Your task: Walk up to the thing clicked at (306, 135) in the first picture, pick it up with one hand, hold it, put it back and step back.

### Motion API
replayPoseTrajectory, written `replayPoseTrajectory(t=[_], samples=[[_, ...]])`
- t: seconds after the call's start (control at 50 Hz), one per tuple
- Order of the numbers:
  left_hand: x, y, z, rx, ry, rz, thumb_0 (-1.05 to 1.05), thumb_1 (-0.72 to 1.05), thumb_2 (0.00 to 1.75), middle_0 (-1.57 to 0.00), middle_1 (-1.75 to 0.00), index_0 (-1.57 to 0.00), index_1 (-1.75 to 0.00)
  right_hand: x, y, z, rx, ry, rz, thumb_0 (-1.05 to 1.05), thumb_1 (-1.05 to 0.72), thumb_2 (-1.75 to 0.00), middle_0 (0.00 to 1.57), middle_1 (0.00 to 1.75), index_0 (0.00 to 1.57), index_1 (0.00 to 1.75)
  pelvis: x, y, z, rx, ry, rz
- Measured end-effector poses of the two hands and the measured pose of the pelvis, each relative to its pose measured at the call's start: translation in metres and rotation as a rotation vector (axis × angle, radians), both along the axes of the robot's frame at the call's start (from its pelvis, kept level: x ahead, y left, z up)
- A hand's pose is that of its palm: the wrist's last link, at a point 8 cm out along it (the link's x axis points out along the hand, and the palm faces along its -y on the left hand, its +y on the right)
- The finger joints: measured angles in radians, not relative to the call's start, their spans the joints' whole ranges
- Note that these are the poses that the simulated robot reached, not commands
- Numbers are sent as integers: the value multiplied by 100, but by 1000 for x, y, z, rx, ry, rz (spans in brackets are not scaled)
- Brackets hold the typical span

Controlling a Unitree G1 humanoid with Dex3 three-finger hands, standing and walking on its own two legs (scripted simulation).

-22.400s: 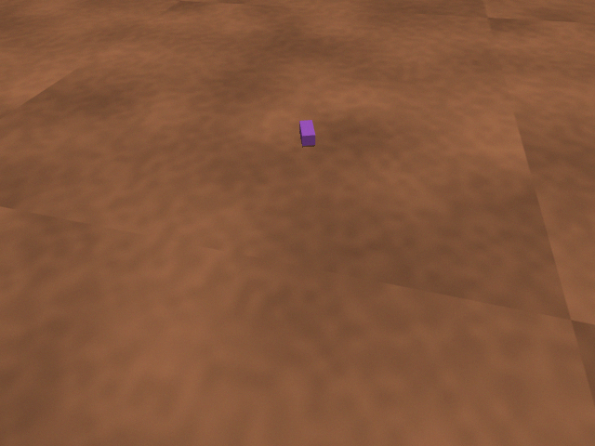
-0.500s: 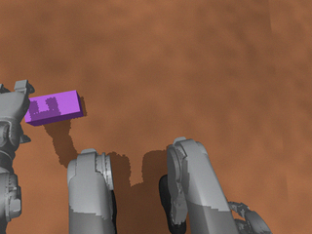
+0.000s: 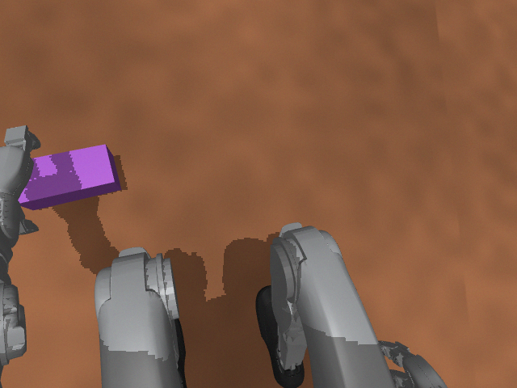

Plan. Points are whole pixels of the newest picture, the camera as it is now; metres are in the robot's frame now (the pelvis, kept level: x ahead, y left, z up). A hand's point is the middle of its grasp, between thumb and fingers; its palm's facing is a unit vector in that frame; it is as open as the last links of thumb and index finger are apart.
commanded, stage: rise first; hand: left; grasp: from above
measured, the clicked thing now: (69, 177) +0.48 +0.30 -0.30
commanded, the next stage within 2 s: approach in 1.60 s
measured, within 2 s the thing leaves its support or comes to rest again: neither
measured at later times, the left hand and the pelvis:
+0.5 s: hand (23, 187) +0.43 +0.33 -0.19, palm faces -0.43 -0.11 -0.89, open 14.1 cm; pelvis +0.00 +0.00 -0.01, yaw -1 degrees
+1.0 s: hand (19, 181) +0.44 +0.34 -0.19, palm faces -0.43 -0.12 -0.90, open 14.1 cm; pelvis +0.00 +0.00 -0.01, yaw -2 degrees
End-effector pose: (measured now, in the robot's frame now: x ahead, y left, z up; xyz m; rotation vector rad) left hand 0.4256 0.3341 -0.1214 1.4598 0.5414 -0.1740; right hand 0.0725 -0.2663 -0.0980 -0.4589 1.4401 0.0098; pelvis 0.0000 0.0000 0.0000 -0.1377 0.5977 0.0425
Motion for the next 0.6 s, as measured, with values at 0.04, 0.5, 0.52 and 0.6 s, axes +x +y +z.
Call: replayPoseTrajectory(t=[0.04, 0.5, 0.52, 0.6], samples=[[0, 0, -1, 2, 1, -3, 0, -53, 101, -9, -102, -9, -102, 0, 0, 0, 0, -2, 2, 0, -90, -90, 20, 30, 20, 29, 0, 0, -1, -1, -3, 0], [13, -3, -10, 10, 1, -6, 0, -54, 103, -9, -101, -9, -102, -12, 1, -2, -6, 6, 17, 0, -90, -90, 20, 30, 20, 29, -2, 0, -11, -9, -17, -5], [14, -3, -11, 9, 0, -5, 0, -54, 103, -9, -101, -9, -102, -13, 1, -2, -6, 9, 16, 0, -90, -90, 20, 30, 20, 29, -2, 0, -11, -10, -17, -5], [18, -3, -12, 7, -1, -5, 0, -54, 102, -9, -101, -9, -102, -17, 2, -2, -8, 19, 13, 0, -90, -90, 20, 30, 20, 29, -2, 0, -11, -13, -17, -7]])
